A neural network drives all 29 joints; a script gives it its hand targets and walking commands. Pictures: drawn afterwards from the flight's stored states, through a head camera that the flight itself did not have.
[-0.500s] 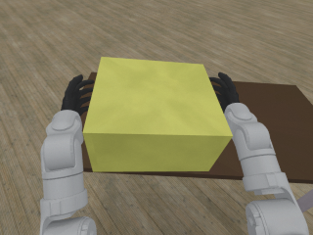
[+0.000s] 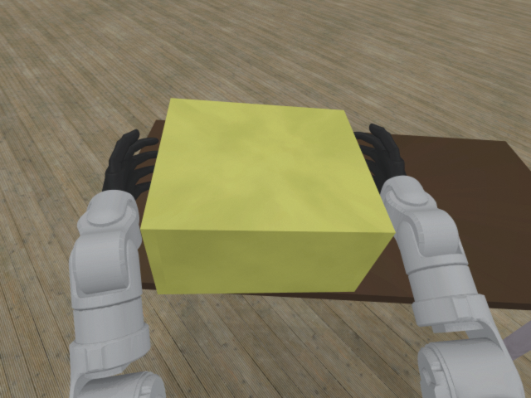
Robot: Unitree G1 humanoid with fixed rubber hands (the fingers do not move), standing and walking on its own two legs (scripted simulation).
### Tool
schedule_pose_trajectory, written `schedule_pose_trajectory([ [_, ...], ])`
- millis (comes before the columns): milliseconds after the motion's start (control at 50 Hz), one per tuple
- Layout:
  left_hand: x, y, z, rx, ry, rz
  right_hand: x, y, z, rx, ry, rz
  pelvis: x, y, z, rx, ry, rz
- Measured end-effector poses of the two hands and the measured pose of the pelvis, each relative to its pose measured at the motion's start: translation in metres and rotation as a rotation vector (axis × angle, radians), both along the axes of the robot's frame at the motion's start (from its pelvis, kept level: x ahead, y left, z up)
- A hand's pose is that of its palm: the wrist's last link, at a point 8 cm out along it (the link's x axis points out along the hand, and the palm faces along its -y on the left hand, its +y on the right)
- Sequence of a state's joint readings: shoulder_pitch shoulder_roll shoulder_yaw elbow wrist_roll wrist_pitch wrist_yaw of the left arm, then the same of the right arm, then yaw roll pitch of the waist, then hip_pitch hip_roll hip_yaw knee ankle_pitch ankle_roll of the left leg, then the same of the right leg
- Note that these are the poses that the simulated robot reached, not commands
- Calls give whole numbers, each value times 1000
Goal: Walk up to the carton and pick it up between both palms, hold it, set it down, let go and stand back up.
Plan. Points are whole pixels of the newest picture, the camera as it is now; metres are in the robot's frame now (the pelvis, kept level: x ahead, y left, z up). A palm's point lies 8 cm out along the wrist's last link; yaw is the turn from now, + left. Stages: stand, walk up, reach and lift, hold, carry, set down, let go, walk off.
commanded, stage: hold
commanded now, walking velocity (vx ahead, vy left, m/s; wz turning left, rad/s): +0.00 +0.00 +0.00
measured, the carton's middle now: (260, 192) +0.36 +0.02 +0.15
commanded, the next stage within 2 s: none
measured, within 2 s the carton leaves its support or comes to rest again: neither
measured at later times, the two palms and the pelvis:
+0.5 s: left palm (122, 187) +0.33 +0.20 +0.18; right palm (389, 177) +0.36 -0.16 +0.18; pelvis +0.00 +0.00 +0.00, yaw +0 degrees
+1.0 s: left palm (136, 175) +0.35 +0.19 +0.18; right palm (397, 179) +0.36 -0.17 +0.18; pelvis +0.00 +0.00 +0.00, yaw +0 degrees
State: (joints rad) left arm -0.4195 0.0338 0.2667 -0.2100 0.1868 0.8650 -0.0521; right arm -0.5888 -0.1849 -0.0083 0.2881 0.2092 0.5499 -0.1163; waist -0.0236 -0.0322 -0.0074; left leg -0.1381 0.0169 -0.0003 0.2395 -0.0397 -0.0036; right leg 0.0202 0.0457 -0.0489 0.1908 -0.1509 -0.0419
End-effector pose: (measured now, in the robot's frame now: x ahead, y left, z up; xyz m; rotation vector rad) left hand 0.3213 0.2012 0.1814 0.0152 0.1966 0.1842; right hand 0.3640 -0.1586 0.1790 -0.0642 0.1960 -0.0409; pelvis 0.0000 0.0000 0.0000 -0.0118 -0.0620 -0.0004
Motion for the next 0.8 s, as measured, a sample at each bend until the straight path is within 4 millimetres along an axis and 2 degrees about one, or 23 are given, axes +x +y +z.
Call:
schedule_pose_trajectory([
  [440, 5, 1, 1, -5, 0, -16, 0, 0, 1, 3, 3, -18, -2, 3, 0, -1, -2, -2],
  [800, 1, 1, 5, -6, -16, -9, -3, 0, 4, 5, -13, -12, -2, 4, 0, 0, -6, -2],
])
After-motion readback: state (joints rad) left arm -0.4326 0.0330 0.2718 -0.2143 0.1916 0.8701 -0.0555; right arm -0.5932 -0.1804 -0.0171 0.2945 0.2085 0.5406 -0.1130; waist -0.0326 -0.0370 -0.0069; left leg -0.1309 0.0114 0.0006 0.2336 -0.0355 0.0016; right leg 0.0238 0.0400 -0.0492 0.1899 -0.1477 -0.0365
